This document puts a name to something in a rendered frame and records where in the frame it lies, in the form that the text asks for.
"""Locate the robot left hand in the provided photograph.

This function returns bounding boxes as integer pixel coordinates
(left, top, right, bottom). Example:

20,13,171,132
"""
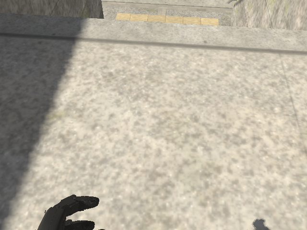
37,195,105,230

